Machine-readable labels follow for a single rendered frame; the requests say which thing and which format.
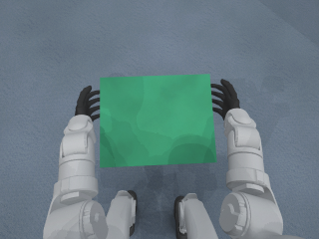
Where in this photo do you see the robot thigh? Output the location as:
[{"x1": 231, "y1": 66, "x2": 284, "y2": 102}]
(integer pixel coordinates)
[
  {"x1": 178, "y1": 198, "x2": 218, "y2": 239},
  {"x1": 106, "y1": 196, "x2": 137, "y2": 239}
]

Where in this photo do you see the robot left thigh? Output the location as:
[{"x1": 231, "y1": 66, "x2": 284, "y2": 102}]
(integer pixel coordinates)
[{"x1": 106, "y1": 196, "x2": 137, "y2": 239}]

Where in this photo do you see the robot left hand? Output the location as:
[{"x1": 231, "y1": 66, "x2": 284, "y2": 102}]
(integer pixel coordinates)
[{"x1": 75, "y1": 86, "x2": 100, "y2": 121}]

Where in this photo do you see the robot right upper arm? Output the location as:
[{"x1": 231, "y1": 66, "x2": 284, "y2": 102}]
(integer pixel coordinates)
[{"x1": 218, "y1": 191, "x2": 305, "y2": 239}]

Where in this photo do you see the left robot forearm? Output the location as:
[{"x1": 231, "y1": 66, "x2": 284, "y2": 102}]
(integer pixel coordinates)
[{"x1": 43, "y1": 115, "x2": 99, "y2": 239}]

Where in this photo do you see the robot right hand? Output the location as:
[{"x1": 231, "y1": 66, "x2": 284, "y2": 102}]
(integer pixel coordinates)
[{"x1": 210, "y1": 79, "x2": 240, "y2": 120}]

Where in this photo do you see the robot right thigh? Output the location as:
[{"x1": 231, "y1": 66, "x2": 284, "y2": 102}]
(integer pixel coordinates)
[{"x1": 178, "y1": 198, "x2": 218, "y2": 239}]

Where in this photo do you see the carton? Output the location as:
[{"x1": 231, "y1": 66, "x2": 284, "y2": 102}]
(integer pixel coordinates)
[{"x1": 100, "y1": 74, "x2": 217, "y2": 168}]

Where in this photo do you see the right robot forearm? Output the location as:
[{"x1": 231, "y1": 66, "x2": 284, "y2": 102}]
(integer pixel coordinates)
[{"x1": 223, "y1": 108, "x2": 283, "y2": 231}]

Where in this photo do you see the robot left upper arm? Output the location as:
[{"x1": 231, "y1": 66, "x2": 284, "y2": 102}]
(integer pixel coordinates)
[{"x1": 44, "y1": 199, "x2": 109, "y2": 239}]

